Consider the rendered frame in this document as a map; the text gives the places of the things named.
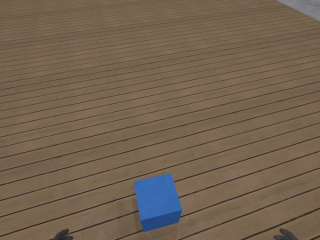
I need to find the right robot hand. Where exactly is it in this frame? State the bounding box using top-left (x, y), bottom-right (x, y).
top-left (273, 228), bottom-right (298, 240)

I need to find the left robot hand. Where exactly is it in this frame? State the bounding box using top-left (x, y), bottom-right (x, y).
top-left (52, 229), bottom-right (74, 240)

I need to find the carton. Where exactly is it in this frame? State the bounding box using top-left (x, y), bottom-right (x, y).
top-left (134, 173), bottom-right (182, 232)

